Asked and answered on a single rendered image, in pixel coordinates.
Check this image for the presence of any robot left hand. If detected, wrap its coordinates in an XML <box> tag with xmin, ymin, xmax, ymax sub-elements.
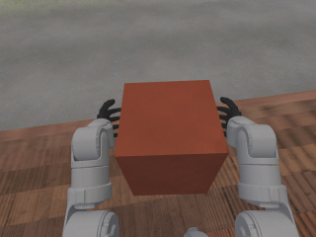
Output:
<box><xmin>97</xmin><ymin>99</ymin><xmax>121</xmax><ymax>138</ymax></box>

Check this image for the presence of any right robot shin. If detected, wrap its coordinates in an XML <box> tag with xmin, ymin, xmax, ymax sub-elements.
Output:
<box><xmin>185</xmin><ymin>227</ymin><xmax>198</xmax><ymax>235</ymax></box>

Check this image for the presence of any carton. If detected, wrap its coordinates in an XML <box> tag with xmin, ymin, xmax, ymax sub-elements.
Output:
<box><xmin>115</xmin><ymin>80</ymin><xmax>229</xmax><ymax>196</ymax></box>

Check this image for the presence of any robot right upper arm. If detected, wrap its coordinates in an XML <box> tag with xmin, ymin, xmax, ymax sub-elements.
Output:
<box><xmin>234</xmin><ymin>210</ymin><xmax>299</xmax><ymax>237</ymax></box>

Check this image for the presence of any robot left upper arm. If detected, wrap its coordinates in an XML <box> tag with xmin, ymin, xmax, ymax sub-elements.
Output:
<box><xmin>63</xmin><ymin>209</ymin><xmax>119</xmax><ymax>237</ymax></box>

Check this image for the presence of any left robot forearm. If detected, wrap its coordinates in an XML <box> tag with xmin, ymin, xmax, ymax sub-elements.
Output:
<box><xmin>62</xmin><ymin>118</ymin><xmax>115</xmax><ymax>237</ymax></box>

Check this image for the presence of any right robot forearm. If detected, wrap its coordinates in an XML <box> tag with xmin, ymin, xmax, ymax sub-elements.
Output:
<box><xmin>226</xmin><ymin>116</ymin><xmax>299</xmax><ymax>237</ymax></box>

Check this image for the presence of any robot right hand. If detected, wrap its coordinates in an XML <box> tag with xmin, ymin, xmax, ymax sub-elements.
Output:
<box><xmin>216</xmin><ymin>97</ymin><xmax>242</xmax><ymax>137</ymax></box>

